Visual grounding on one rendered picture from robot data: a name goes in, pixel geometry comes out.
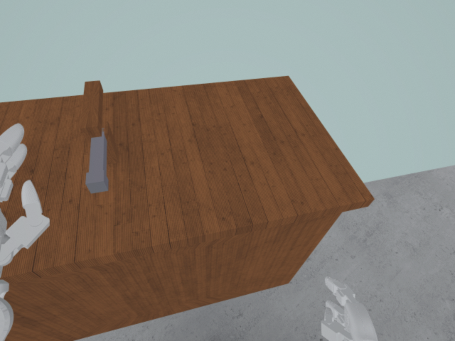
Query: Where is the right robot hand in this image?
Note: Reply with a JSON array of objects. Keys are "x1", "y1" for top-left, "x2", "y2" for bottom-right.
[{"x1": 321, "y1": 276, "x2": 378, "y2": 341}]

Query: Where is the left robot hand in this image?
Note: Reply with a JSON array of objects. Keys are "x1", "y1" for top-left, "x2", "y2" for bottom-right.
[{"x1": 0, "y1": 123, "x2": 50, "y2": 278}]

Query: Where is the counter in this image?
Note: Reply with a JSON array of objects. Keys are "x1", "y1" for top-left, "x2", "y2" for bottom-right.
[{"x1": 0, "y1": 76, "x2": 375, "y2": 341}]

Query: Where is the tap lever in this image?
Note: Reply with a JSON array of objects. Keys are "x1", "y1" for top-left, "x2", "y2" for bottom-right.
[{"x1": 85, "y1": 128, "x2": 109, "y2": 194}]

